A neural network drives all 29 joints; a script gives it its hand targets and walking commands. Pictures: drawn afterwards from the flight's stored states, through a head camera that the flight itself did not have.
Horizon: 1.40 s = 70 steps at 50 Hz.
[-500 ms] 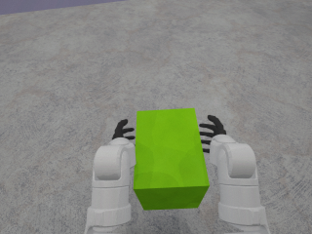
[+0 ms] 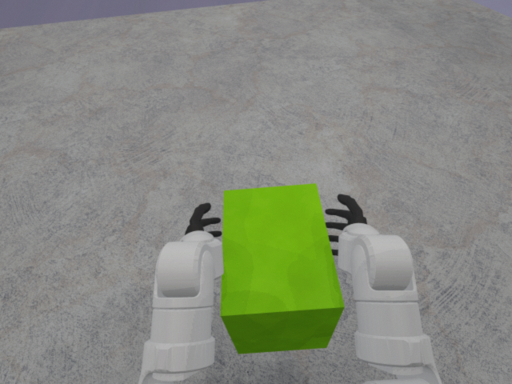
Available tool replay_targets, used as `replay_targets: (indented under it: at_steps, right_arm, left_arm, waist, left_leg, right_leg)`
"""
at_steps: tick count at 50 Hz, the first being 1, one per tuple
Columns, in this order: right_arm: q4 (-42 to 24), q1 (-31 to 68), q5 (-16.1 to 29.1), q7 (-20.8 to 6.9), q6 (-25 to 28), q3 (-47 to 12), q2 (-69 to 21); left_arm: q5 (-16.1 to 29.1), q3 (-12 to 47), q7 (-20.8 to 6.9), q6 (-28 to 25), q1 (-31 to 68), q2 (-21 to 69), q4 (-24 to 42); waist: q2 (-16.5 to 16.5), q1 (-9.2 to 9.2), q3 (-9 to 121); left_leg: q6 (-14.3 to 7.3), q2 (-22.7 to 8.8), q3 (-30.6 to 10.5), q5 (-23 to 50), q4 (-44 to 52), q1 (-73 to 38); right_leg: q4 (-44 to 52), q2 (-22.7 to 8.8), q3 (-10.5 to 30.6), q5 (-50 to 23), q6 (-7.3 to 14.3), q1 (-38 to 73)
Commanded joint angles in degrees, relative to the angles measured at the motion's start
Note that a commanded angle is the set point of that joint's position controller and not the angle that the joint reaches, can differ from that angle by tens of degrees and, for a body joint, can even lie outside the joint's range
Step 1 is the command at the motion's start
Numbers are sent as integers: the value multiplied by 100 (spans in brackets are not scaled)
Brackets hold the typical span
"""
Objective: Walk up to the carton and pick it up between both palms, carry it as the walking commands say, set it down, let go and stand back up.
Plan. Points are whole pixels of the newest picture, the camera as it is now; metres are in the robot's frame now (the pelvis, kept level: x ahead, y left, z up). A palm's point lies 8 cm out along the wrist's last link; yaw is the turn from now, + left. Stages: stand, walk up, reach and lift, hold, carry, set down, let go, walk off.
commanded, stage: carry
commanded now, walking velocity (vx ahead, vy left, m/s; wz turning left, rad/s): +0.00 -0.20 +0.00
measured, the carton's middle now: (276, 270) +0.32 +0.01 -0.01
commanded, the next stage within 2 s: none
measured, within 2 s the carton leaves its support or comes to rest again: neither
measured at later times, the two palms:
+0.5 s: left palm (296, 291) +0.24 -0.01 +0.07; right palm (470, 280) +0.26 -0.24 +0.09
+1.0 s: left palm (427, 345) +0.18 -0.17 +0.07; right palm out of the picture +0.19 -0.39 +0.09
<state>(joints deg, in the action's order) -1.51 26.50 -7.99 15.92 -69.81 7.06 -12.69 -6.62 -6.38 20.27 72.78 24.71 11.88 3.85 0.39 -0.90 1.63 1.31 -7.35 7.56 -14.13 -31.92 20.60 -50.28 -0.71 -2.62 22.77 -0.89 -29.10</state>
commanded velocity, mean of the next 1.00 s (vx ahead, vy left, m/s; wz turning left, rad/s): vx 0.00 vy -0.20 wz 0.00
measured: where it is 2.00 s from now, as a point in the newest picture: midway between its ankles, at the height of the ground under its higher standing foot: outside the picture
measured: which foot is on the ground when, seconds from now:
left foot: down 0.00-0.10, up 0.12-0.36, down 0.38-0.66, up 0.68-0.92, down 0.94-1.00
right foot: up 0.00-0.08, down 0.10-0.38, up 0.40-0.62, down 0.64-0.94, up 0.96-1.00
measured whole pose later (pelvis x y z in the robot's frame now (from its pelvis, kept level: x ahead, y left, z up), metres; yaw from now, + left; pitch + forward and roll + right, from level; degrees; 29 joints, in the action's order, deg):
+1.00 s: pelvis -0.13 -0.29 -0.01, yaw +1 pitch +3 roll +0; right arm 0.0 28.6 -7.1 19.8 -69.9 8.5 -13.5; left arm -9.0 -7.9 17.9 71.6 26.2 12.6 1.3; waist 1.6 0.7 1.9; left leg -1.1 -3.8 8.4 -18.1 -34.9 18.9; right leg -41.2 2.5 -7.2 17.9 2.4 -27.8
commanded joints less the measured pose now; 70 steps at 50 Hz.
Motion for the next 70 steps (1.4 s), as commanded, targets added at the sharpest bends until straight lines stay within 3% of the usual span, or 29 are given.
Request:
replay_targets:
  at_steps: [1, 5, 6, 7, 10, 17, 18, 19, 20, 21, 23, 26, 31, 33, 34, 35, 37, 45, 47, 48, 49, 51, 54, 59, 61, 62, 63, 65, 70]
  right_arm:
    - [-333, 2451, 2334, -2122, 0, -2971, -6019]
    - [-151, 2266, 2152, -2026, -46, -2893, -5931]
    - [-70, 2267, 2117, -2022, -63, -2941, -5910]
    - [-138, 2673, 2269, -2052, -96, -3090, -6008]
    - [-316, 3046, 2609, -2113, -68, -3306, -6328]
    - [21, 2924, 2728, -2193, -182, -3193, -6182]
    - [170, 2823, 2703, -2223, -197, -3137, -6200]
    - [277, 2707, 2679, -2263, -199, -3046, -6216]
    - [404, 2424, 2509, -2258, -104, -2861, -6127]
    - [391, 2497, 2536, -2267, -77, -2890, -6157]
    - [238, 2631, 2509, -2280, -53, -2896, -6238]
    - [-69, 2765, 2408, -2205, -15, -2834, -6165]
    - [-81, 2502, 2175, -2061, -66, -2805, -6001]
    - [-57, 2384, 2121, -2024, -78, -2830, -5949]
    - [-134, 2709, 2241, -2058, -117, -3039, -6023]
    - [-273, 2898, 2384, -2067, -95, -3136, -6173]
    - [-333, 3045, 2588, -2104, -78, -3313, -6350]
    - [45, 2980, 2714, -2206, -205, -3182, -6203]
    - [329, 2794, 2678, -2278, -223, -3024, -6248]
    - [481, 2426, 2499, -2275, -135, -2827, -6175]
    - [438, 2567, 2525, -2284, -93, -2845, -6184]
    - [282, 2724, 2513, -2292, -73, -2846, -6276]
    - [-4, 2824, 2384, -2216, -26, -2756, -6191]
    - [-27, 2577, 2153, -2075, -83, -2726, -6019]
    - [-30, 2469, 2112, -2038, -94, -2762, -5963]
    - [-48, 2676, 2201, -2067, -133, -2932, -6030]
    - [-183, 2938, 2358, -2080, -121, -3041, -6158]
    - [-282, 3109, 2575, -2116, -95, -3261, -6372]
    - [-207, 3257, 2797, -2164, -130, -3313, -6280]
  left_arm:
    - [2622, 3409, -2477, -236, 3296, 6192, 366]
    - [2582, 3208, -2551, -142, 3032, 6121, -53]
    - [2519, 3122, -2588, -131, 2981, 6103, -232]
    - [2423, 3041, -2603, -198, 2827, 6188, -371]
    - [2356, 2889, -2575, -245, 3123, 6274, -31]
    - [2152, 2899, -2392, -305, 3056, 6167, 81]
    - [2151, 2931, -2377, -305, 3018, 6172, 42]
    - [2159, 2941, -2363, -318, 3030, 6195, 29]
    - [2284, 3075, -2399, -289, 3244, 6202, 225]
    - [2346, 3176, -2416, -279, 3489, 6236, 198]
    - [2440, 3303, -2450, -315, 3704, 6288, 267]
    - [2597, 3376, -2471, -284, 3757, 6317, 329]
    - [2583, 3267, -2507, -144, 3300, 6209, -47]
    - [2535, 3157, -2560, -117, 3142, 6153, -193]
    - [2369, 3029, -2566, -191, 2924, 6172, -380]
    - [2482, 3102, -2584, -213, 3127, 6254, -91]
    - [2342, 2924, -2564, -239, 3128, 6248, 4]
    - [2151, 2930, -2399, -301, 3119, 6177, 79]
    - [2152, 2961, -2375, -312, 3082, 6206, 9]
    - [2262, 3051, -2409, -287, 3214, 6214, 173]
    - [2347, 3156, -2434, -271, 3566, 6239, 219]
    - [2464, 3292, -2472, -304, 3819, 6303, 237]
    - [2624, 3375, -2494, -266, 3841, 6343, 237]
    - [2584, 3250, -2516, -121, 3388, 6237, -140]
    - [2539, 3140, -2561, -94, 3217, 6179, -263]
    - [2382, 3010, -2568, -153, 3023, 6174, -440]
    - [2466, 3053, -2587, -189, 3146, 6269, -228]
    - [2344, 2882, -2564, -226, 3186, 6265, -67]
    - [2181, 2791, -2445, -354, 3297, 6231, 93]
  waist:
    - [-1424, 207, 2021]
    - [-760, 118, 2303]
    - [680, 120, 2270]
    - [2029, -11, 2208]
    - [970, -20, 2214]
    - [765, 43, 2426]
    - [577, 104, 2482]
    - [61, 168, 2364]
    - [-1594, 199, 2071]
    - [-1808, 204, 1924]
    - [-707, 191, 1765]
    - [-1196, 164, 1843]
    - [-1343, 168, 2222]
    - [-8, 137, 2409]
    - [1662, 18, 2314]
    - [1811, 8, 2312]
    - [1034, -41, 2351]
    - [757, 27, 2451]
    - [155, 136, 2388]
    - [-1412, 176, 2081]
    - [-1849, 194, 1790]
    - [-716, 180, 1624]
    - [-1199, 161, 1762]
    - [-1385, 175, 2198]
    - [-261, 133, 2418]
    - [1399, 32, 2363]
    - [1805, -10, 2373]
    - [1109, -56, 2367]
    - [846, -32, 2467]
  left_leg:
    - [-638, -1152, -677, 2850, 635, -1422]
    - [-5, -724, -338, 1742, -380, -741]
    - [308, -206, -17, -235, -1001, 348]
    - [397, 275, 214, -2187, -2044, 1092]
    - [152, 375, -397, -1897, -3287, 1248]
    - [-52, 368, -15, -749, -7, -52]
    - [-111, 103, -63, 67, 865, -750]
    - [-310, -607, -1026, 269, 1194, -1697]
    - [-1004, -2066, -2750, 1631, 1228, -2115]
    - [-1501, -2477, -2937, 2485, 1237, -2012]
    - [-1199, -1913, -1927, 2406, 1040, -1694]
    - [-707, -1193, -727, 3015, 691, -1507]
    - [-293, -890, -389, 3025, 22, -1503]
    - [264, -480, -236, 760, -678, -202]
    - [501, 222, 314, -1459, -1469, 823]
    - [324, 287, -76, -2446, -2516, 1017]
    - [167, 418, -409, -2040, -3269, 1189]
    - [-79, 385, -25, -973, -116, -90]
    - [-316, -484, -882, 92, 1207, -1631]
    - [-959, -2015, -2782, 746, 1346, -2096]
    - [-1522, -2601, -3072, 1775, 1445, -1837]
    - [-1225, -1982, -1972, 2103, 1176, -1585]
    - [-666, -1161, -629, 3223, 671, -1574]
    - [-282, -913, -376, 3198, 31, -1607]
    - [276, -574, -287, 1197, -557, -420]
    - [538, 108, 268, -1172, -1305, 657]
    - [392, 276, -1, -2435, -2340, 887]
    - [201, 414, -387, -2138, -3227, 1146]
    - [119, 403, -287, -1554, -2034, 630]
  right_leg:
    - [845, 22, -273, 73, -99, 327]
    - [2980, -323, -232, -1287, -35, 1884]
    - [3108, -1279, 925, -2663, 262, 2404]
    - [2923, -1822, 1581, -3853, 1032, 2474]
    - [2476, -1372, 651, -3840, 1181, 2477]
    - [2394, -1110, 604, -3015, 1260, 2521]
    - [2274, -1056, 515, -2888, 1072, 2147]
    - [1728, -856, 462, -2446, 743, 1023]
    - [1029, -286, -23, -691, 249, -336]
    - [-95, -113, 220, 438, 62, -705]
    - [-800, -209, 668, 168, 54, -552]
    - [199, -101, 32, -8, -45, 12]
    - [2600, 101, -622, -849, -13, 1191]
    - [2941, -936, 397, -2744, 134, 2421]
    - [2765, -1699, 1343, -4368, 848, 2717]
    - [2528, -1654, 1197, -4856, 1139, 2717]
    - [2389, -1431, 673, -4344, 1172, 2707]
    - [2592, -1155, 689, -2638, 1299, 2536]
    - [2052, -921, 545, -2300, 794, 1202]
    - [1249, -387, 69, -959, 275, -221]
    - [77, -119, 157, 275, 59, -693]
    - [-790, -211, 662, 62, 27, -564]
    - [226, -98, -1, -69, -77, -27]
    - [2557, 104, -626, -848, -40, 1082]
    - [2927, -768, 184, -2535, 63, 2342]
    - [2742, -1644, 1236, -4289, 709, 2733]
    - [2558, -1685, 1211, -4834, 1096, 2722]
    - [2416, -1484, 703, -4406, 1188, 2740]
    - [2712, -1318, 686, -2812, 1205, 2750]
